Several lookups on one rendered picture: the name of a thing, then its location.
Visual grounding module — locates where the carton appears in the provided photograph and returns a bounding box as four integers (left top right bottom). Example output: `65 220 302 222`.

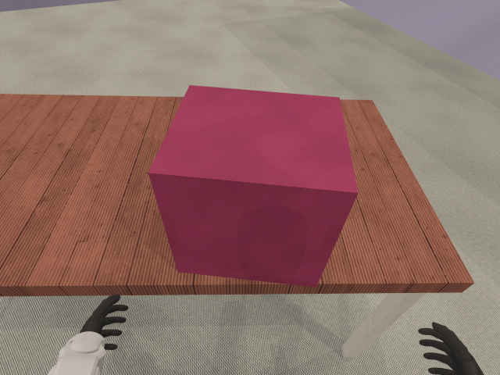
148 85 358 288

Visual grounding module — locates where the robot left forearm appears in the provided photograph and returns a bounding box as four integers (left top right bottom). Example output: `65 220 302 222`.
48 331 106 375

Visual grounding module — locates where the right robot hand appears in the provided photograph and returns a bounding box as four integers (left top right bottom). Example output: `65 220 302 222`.
418 322 484 375

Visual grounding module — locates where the table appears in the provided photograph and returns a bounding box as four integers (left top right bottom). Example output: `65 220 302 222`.
0 94 474 359

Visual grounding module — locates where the left robot hand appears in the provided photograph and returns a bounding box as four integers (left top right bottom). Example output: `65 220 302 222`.
80 295 128 350

